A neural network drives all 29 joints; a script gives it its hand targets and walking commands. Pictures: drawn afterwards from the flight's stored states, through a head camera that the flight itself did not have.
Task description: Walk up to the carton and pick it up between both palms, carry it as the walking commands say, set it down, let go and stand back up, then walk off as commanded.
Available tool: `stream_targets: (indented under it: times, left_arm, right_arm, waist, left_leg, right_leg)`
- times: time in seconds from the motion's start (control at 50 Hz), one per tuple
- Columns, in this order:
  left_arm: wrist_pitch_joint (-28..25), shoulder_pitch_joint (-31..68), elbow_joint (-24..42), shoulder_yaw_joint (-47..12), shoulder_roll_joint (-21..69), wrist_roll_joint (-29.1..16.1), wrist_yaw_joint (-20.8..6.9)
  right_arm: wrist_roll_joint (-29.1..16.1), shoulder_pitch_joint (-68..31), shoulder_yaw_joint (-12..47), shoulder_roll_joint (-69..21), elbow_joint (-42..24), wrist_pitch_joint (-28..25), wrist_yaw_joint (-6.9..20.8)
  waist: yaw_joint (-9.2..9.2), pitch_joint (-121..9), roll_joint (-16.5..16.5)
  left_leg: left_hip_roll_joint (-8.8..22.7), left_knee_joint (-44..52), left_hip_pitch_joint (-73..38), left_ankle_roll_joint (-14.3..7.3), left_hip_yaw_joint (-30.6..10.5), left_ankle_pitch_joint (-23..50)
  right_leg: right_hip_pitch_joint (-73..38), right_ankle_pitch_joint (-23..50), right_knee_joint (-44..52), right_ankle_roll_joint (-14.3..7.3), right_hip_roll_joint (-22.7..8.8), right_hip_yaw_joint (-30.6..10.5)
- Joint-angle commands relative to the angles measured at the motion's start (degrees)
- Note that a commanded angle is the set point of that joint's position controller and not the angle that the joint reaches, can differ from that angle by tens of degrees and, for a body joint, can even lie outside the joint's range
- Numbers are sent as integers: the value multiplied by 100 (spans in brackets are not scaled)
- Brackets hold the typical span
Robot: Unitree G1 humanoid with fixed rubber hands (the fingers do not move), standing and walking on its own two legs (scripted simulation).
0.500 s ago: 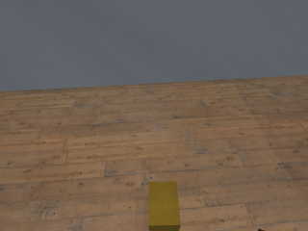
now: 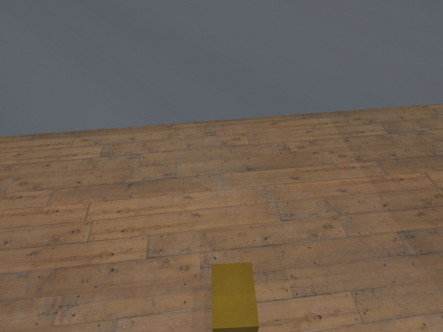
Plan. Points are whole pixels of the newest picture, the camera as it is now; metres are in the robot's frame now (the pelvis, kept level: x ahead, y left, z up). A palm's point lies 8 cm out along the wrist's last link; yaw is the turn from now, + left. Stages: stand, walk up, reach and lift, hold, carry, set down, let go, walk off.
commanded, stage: stand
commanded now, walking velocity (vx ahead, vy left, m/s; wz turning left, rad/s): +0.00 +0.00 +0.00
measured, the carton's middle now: (233, 301) +0.40 +0.00 -0.67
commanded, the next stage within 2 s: walk off in 1.04 s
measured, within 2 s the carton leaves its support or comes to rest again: neither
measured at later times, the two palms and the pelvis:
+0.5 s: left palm out of the picture -0.03 +0.24 -0.13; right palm out of the picture -0.05 -0.24 -0.13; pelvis -0.02 +0.00 +0.01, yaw -1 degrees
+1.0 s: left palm out of the picture -0.08 +0.23 -0.14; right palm out of the picture -0.10 -0.21 -0.13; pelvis -0.04 +0.01 +0.01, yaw -1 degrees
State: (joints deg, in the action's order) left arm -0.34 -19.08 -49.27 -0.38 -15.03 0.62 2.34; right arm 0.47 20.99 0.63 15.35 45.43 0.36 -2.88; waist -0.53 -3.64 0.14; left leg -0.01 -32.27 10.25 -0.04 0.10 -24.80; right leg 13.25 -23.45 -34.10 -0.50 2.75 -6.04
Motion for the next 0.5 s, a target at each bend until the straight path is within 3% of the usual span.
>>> stream_targets:
  times: [0.0, 0.48]
  left_arm:
    - [-23, -291, 78, 131, -645, -1, 21]
    - [75, -481, -1126, -97, -239, -12, 35]
  right_arm:
    - [9, 336, -140, 639, -82, -28, -18]
    - [14, 598, 92, 268, 1250, 14, -2]
  waist:
    - [3, 284, -10]
    - [6, 783, -13]
  left_leg:
    - [460, 315, -119, -91, -272, 2704]
    - [500, 770, -301, -136, -267, 2148]
  right_leg:
    - [59, 2944, 346, -169, -534, -335]
    - [3, 2429, 772, -145, -539, -354]
